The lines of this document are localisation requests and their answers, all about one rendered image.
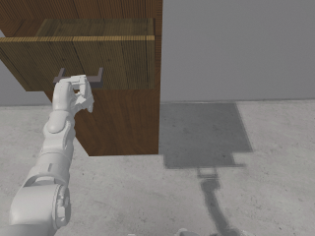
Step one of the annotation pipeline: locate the cabinet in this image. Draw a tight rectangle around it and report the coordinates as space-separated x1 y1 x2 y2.
0 0 163 156

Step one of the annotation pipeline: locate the robot right shin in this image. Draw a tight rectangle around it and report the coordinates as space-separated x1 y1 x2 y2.
175 228 188 235

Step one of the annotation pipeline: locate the robot left forearm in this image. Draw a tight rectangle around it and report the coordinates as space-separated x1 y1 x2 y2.
8 110 76 225

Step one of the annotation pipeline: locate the handle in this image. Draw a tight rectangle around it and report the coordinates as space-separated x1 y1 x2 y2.
53 67 104 89

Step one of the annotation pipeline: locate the left robot hand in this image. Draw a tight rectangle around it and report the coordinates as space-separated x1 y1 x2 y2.
52 75 95 117

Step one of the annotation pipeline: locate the drawer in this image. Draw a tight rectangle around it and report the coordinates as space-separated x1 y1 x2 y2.
0 18 156 91

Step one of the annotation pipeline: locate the robot left upper arm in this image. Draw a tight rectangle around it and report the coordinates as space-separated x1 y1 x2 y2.
0 184 72 236

